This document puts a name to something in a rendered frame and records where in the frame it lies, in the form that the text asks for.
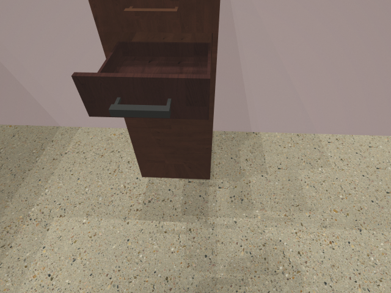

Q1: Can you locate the cabinet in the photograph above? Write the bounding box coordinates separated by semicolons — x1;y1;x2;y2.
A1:
89;0;220;179

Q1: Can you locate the handle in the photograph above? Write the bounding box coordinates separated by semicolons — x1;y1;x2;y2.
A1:
109;97;172;118
123;9;178;20

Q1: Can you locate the drawer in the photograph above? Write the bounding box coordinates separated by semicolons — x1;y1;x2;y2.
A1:
72;42;211;120

